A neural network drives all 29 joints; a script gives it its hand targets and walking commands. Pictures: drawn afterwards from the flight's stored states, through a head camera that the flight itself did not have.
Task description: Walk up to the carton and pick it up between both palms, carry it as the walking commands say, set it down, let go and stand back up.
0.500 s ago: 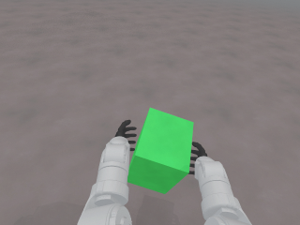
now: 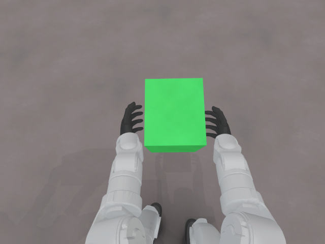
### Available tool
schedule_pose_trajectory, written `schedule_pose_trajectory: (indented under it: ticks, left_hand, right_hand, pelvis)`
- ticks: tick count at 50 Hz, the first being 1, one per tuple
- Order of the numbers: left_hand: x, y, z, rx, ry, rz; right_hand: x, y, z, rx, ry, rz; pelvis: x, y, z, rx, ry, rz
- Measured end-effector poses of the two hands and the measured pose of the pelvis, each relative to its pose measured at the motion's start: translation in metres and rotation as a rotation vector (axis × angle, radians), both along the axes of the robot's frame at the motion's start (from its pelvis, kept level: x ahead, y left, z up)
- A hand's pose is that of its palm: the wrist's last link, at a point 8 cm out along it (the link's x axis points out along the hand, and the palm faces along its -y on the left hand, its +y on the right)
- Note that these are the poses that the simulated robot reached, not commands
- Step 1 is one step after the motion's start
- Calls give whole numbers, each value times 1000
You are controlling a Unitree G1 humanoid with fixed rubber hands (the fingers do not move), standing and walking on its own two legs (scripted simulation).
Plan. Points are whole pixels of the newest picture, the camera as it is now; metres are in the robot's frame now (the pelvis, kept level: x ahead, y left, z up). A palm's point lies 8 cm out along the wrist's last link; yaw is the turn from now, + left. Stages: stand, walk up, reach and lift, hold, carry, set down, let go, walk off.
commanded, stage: set down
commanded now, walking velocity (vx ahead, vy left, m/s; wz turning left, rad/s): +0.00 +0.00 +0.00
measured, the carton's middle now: (173, 120) +0.45 +0.05 -0.12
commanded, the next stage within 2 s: none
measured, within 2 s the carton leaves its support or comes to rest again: neither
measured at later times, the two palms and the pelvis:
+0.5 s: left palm (131, 138) +0.38 +0.17 -0.12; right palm (207, 140) +0.41 -0.06 -0.14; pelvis +0.00 -0.02 -0.06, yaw -1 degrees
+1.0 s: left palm (129, 138) +0.40 +0.19 -0.19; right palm (196, 134) +0.45 -0.04 -0.21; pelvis -0.01 +0.00 -0.14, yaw -2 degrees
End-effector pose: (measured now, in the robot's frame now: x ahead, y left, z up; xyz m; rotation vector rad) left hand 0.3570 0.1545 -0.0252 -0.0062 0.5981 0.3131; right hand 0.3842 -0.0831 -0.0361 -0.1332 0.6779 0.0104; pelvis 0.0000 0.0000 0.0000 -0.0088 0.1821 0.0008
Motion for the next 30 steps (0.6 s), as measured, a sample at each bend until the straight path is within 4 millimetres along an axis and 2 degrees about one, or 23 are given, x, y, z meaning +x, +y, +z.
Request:
schedule_pose_trajectory:
  ticks: [6, 9, 16, 23, 26, 30]
  left_hand:
    - [-9, 1, -30, -13, 27, 48]
    - [-6, -2, -42, -41, 17, 58]
    - [17, -7, -63, -38, -41, 41]
    - [16, 7, -93, -50, 10, 71]
    - [22, 15, -96, -56, -5, 93]
    - [37, 21, -97, -42, -52, 98]
  right_hand:
    - [-6, 4, -30, 8, 21, 1]
    - [-7, 2, -44, -3, 25, -16]
    - [22, -1, -63, -25, -33, -37]
    - [21, 13, -96, 11, 38, -29]
    - [27, 22, -104, 21, 36, -19]
    - [48, 29, -109, 25, -11, -7]
  pelvis:
    - [-7, -12, -12, 3, 75, -12]
    - [-9, -18, -20, 2, 124, -13]
    - [-12, -26, -44, -2, 219, -9]
    - [-1, -23, -59, -2, 306, -17]
    - [4, -20, -67, -5, 340, -10]
    - [7, -14, -80, -14, 377, 4]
